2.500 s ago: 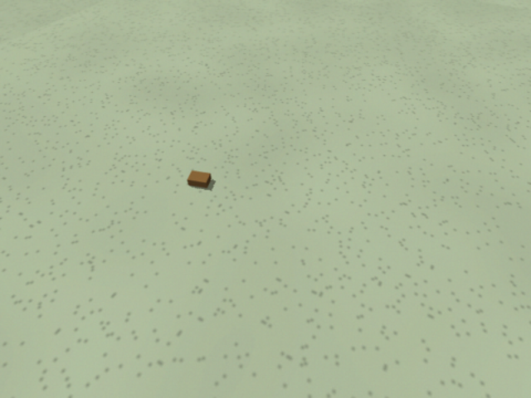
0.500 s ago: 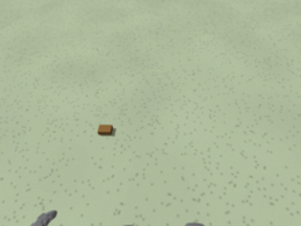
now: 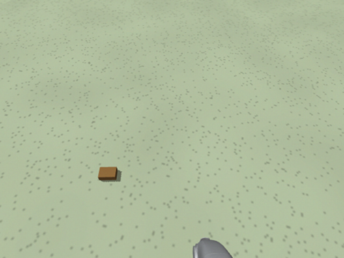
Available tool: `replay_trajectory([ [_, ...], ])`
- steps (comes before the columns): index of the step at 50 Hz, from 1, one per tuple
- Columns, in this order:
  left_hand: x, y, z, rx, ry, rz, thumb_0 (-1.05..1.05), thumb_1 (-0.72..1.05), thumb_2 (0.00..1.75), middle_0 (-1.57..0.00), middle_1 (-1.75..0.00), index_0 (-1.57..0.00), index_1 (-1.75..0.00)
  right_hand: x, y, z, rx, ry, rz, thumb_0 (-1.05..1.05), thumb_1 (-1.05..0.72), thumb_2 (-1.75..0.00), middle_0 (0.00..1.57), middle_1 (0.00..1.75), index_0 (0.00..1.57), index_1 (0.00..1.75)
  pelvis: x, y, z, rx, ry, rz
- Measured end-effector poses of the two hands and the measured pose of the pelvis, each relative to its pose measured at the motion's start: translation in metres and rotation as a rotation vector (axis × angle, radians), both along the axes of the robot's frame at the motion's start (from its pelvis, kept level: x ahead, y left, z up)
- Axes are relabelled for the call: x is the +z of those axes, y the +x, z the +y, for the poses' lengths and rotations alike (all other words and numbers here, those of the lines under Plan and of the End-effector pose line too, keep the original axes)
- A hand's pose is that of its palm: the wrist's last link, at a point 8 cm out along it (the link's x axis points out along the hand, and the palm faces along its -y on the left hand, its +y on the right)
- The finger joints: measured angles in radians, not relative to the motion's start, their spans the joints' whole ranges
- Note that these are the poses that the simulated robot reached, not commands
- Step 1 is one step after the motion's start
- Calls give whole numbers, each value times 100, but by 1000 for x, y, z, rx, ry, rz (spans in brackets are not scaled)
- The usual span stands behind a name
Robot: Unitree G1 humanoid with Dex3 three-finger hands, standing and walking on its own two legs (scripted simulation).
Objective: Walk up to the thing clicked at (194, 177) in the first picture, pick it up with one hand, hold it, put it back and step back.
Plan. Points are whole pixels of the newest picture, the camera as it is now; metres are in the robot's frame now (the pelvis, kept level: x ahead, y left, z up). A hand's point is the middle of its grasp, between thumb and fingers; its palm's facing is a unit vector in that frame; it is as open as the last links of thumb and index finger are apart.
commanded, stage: walk up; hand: left
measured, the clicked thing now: (108, 173) +0.70 +0.35 -0.75
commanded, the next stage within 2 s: stand in 1.88 s
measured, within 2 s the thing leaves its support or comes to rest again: neither
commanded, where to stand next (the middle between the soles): +0.34 +0.06 m, yaw -1 degrees
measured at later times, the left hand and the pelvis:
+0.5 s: hand (32, 244) +0.20 +0.35 -0.14, palm faces -0.01 -0.90 -0.43, open 7.4 cm; pelvis +0.16 +0.06 -0.01, yaw +1 degrees
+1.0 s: hand (52, 195) +0.33 +0.35 -0.16, palm faces -0.07 -0.93 -0.36, open 7.3 cm; pelvis +0.23 +0.09 -0.01, yaw -2 degrees
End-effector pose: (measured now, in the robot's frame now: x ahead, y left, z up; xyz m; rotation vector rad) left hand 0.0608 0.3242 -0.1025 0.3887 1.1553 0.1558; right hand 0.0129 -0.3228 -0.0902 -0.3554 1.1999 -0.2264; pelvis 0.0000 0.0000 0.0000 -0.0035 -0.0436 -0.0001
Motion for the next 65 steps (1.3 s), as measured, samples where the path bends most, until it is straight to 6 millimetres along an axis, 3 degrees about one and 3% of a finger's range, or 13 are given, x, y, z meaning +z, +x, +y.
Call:
replay_trajectory([
  [5, 10, 58, -6, -30, 21, -41, 1, 91, 90, -20, -30, -20, -30, -20, 21, 4, -22, 44, 44, 1, -90, -90, 21, 30, 20, 30, -5, 39, 0, -3, 7, 1],
  [10, 13, 102, -9, -22, 53, -136, 1, 91, 90, -20, -30, -21, -30, -43, 69, 7, -8, 71, 46, 1, -91, -90, 21, 30, 20, 30, -16, 73, -4, -2, -4, -15],
  [15, 26, 115, -2, 4, 55, -142, 0, 91, 90, -20, -30, -21, -30, -36, 136, 19, 44, 84, -30, 1, -91, -90, 20, 30, 20, 30, -7, 100, 8, 4, -9, -16],
  [19, 27, 118, 17, 18, 59, -108, 0, 90, 90, -20, -30, -21, -30, -25, 181, 29, 79, 75, -76, 1, -91, -90, 20, 30, 20, 30, -3, 121, 22, 7, -11, -11],
  [26, -2, 134, 75, 54, 53, -25, 1, 90, 90, -21, -30, -21, -30, -11, 240, 55, 99, -5, -115, 1, -91, -90, 20, 30, 20, 30, -17, 170, 64, 10, -12, -3],
  [29, -16, 151, 91, 67, 55, 24, 1, 91, 90, -20, -30, -21, -30, -8, 249, 68, 72, -39, -126, 1, -91, -90, 20, 29, 20, 30, -20, 186, 79, -2, -5, -5],
  [34, -18, 190, 95, 43, 24, 25, 1, 91, 90, -20, -30, -20, -30, -3, 249, 90, 41, -43, -65, 1, -91, -90, 20, 30, 20, 30, -11, 204, 90, -9, -12, -3],
  [39, -21, 218, 89, 31, 4, 30, 1, 91, 90, -20, -30, -20, -30, -14, 254, 101, 30, -27, -23, 1, -90, -90, 21, 30, 20, 30, -12, 217, 95, -15, -8, 2],
  [45, -25, 241, 76, 27, 5, 23, 1, 91, 90, -20, -30, -20, -30, -39, 275, 107, -3, 21, -34, 1, -90, -90, 21, 30, 20, 30, -20, 226, 91, -23, -6, -5],
  [52, -13, 272, 61, 5, -26, -23, 1, 91, 90, -20, -30, -21, -30, -40, 292, 119, 1, 68, -47, 1, -91, -90, 21, 30, 20, 30, -10, 232, 92, -33, 11, -5],
  [58, -5, 286, 54, 4, -39, -42, 1, 91, 90, -20, -30, -21, -30, -29, 300, 114, -4, 65, -47, 1, -91, -90, 21, 30, 20, 30, 0, 234, 87, -39, 13, -11],
  [65, -1, 285, 48, 14, -50, -14, 1, 91, 90, -20, -30, -20, -30, -16, 302, 101, -22, 42, -37, 1, -91, -90, 21, 30, 20, 30, 9, 235, 84, -44, 12, -13],
])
